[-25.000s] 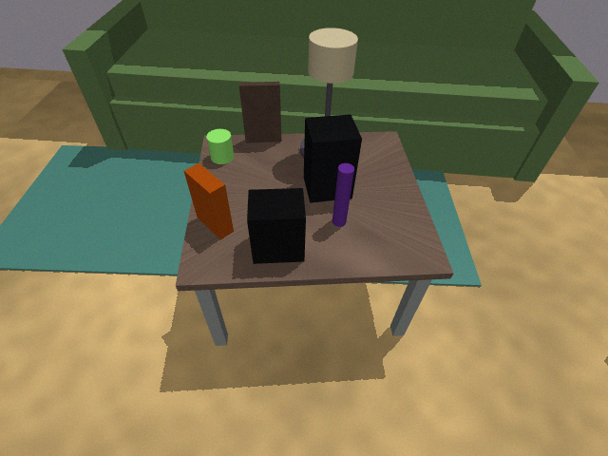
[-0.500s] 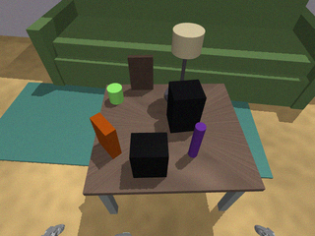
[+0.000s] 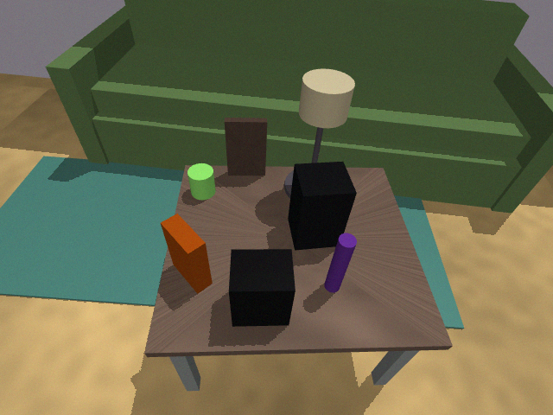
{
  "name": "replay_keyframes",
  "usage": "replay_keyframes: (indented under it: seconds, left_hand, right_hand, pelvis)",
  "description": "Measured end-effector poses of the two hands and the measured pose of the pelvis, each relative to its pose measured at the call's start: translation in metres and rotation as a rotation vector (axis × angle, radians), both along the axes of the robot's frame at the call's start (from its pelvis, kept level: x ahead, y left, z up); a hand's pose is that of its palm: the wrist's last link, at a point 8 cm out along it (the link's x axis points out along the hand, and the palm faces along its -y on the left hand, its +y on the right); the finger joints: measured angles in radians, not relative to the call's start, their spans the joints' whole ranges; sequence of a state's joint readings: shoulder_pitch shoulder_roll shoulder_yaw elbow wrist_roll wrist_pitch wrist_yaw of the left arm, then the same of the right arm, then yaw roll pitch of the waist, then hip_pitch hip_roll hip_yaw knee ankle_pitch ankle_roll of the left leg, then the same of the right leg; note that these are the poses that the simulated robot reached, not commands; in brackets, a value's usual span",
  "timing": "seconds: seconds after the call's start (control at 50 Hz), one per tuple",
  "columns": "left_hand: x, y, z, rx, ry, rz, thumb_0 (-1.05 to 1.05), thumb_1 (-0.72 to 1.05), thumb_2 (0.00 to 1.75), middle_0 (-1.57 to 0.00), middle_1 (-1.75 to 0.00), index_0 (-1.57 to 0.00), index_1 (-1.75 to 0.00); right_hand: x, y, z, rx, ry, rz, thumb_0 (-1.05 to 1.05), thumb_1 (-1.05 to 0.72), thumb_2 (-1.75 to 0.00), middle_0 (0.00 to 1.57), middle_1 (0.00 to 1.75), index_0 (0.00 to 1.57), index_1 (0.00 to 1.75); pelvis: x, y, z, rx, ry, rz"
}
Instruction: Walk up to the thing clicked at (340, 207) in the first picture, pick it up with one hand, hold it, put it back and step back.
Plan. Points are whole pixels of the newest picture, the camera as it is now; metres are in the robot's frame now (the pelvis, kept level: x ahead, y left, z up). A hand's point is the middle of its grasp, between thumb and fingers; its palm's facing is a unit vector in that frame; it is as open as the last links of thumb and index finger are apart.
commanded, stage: stand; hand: right
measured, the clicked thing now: (339, 265) +0.51 -0.16 -0.23
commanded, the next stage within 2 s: step back in 1.70 s
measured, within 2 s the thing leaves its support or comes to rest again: neither
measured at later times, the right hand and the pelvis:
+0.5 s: hand out of the picture +0.05 -0.24 -0.15, palm faces -0.02 +0.94 -0.35, open 7.4 cm; pelvis +0.00 +0.00 +0.01, yaw +0 degrees
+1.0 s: hand out of the picture +0.08 -0.24 -0.15, palm faces -0.02 +0.93 -0.35, open 7.4 cm; pelvis +0.01 +0.01 +0.01, yaw +0 degrees
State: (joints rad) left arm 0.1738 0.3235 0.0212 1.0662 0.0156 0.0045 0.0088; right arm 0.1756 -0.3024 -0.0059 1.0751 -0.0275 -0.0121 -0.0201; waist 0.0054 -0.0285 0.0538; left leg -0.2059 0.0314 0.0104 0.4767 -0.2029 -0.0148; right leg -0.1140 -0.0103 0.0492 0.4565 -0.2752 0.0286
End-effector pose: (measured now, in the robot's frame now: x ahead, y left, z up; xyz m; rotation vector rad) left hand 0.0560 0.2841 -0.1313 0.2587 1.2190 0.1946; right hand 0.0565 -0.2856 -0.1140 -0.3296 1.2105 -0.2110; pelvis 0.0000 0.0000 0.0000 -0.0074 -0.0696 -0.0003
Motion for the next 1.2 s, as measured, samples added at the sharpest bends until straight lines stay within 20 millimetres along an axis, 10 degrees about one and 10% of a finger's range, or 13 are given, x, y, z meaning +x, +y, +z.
replay_keyframes:
  seconds: [0.38, 1.2]
  left_hand:
    - [-0.025, 0.011, 0.006, 0.021, 0.084, 0.015, 0.01, 0.91, 0.90, -0.21, -0.30, -0.20, -0.30]
    - [0.015, 0.020, 0.012, 0.028, 0.032, 0.006, 0.00, 0.91, 0.90, -0.21, -0.30, -0.20, -0.30]
  right_hand:
    - [-0.010, -0.004, 0.000, 0.008, 0.059, -0.022, 0.00, -0.90, -0.90, 0.21, 0.30, 0.21, 0.30]
    - [0.026, 0.000, 0.004, 0.007, 0.032, -0.005, 0.00, -0.90, -0.90, 0.21, 0.30, 0.21, 0.30]
  pelvis:
    - [-0.005, 0.003, 0.005, -0.003, 0.000, 0.006]
    - [0.014, 0.009, 0.008, 0.002, 0.017, 0.014]
